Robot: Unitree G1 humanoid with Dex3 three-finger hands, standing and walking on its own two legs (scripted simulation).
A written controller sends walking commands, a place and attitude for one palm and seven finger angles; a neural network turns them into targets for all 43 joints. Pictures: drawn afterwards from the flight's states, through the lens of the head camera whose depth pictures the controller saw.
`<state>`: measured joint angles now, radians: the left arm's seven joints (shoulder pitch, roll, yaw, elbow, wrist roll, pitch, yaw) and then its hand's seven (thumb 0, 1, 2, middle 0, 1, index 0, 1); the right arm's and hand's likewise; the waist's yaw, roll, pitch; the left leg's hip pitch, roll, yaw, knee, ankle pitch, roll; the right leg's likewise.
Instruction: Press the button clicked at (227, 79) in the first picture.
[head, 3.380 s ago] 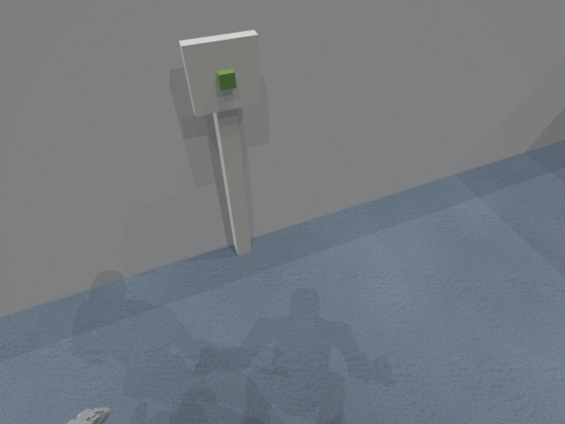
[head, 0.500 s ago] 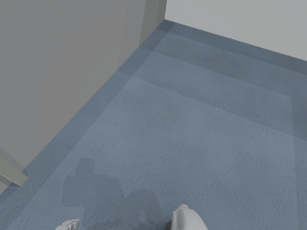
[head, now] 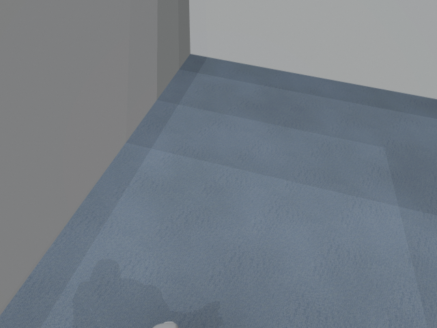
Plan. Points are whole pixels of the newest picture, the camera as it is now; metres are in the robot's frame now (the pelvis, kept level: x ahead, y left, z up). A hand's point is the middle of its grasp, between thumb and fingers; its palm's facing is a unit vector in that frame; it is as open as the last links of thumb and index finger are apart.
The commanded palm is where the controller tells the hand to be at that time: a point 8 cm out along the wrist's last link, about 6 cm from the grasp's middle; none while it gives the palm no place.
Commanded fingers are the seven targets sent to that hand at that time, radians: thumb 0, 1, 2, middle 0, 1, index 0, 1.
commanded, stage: walk to a spot facing it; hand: left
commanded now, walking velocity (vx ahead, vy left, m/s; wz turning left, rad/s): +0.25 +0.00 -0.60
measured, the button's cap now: out of the picture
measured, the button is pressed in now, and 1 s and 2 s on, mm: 0 0 0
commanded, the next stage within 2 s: turn to face it in 0.26 s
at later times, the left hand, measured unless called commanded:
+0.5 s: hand (171, 256) +0.31 +0.14 -0.18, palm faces -0.27 -0.94 -0.19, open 7.4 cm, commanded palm none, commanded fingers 0.00 0.90 0.90 -0.20 -0.30 -0.20 -0.30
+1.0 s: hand (137, 272) +0.27 +0.21 -0.18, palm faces +0.06 -0.98 -0.20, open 7.4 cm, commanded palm none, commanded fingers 0.00 0.90 0.90 -0.20 -0.30 -0.20 -0.30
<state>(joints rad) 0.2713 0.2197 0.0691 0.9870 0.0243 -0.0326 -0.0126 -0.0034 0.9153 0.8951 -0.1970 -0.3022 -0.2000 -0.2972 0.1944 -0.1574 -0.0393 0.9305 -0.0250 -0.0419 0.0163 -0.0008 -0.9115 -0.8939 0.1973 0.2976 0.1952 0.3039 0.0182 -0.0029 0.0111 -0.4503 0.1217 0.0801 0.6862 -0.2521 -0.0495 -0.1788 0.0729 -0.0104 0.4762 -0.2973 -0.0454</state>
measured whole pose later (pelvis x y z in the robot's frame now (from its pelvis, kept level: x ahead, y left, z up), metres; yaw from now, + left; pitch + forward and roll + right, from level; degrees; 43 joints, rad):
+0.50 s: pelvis +0.16 -0.01 -0.01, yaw -15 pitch +0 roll +0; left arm 0.13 0.19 0.07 0.96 0.04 -0.01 -0.02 0.00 0.91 0.90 -0.19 -0.30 -0.19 -0.30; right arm 0.38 -0.18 -0.05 1.06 -0.02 -0.03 -0.02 0.00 -0.92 -0.89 0.20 0.30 0.20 0.30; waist -0.05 -0.02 0.08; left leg -0.10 0.17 0.33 0.64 -0.46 -0.05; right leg -0.39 -0.05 -0.14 0.60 -0.18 -0.03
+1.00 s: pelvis +0.19 +0.01 +0.00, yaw +1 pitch +0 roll -2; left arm 0.17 0.23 0.10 0.96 0.02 0.06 0.02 0.00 0.90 0.90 -0.19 -0.30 -0.20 -0.30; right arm 0.26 -0.18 -0.06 0.96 -0.03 0.01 -0.01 0.01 -0.92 -0.89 0.20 0.30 0.20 0.30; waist -0.03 -0.04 0.05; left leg -0.36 0.04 0.11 0.61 -0.27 0.06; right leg -0.51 -0.09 -0.09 1.13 -0.41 0.06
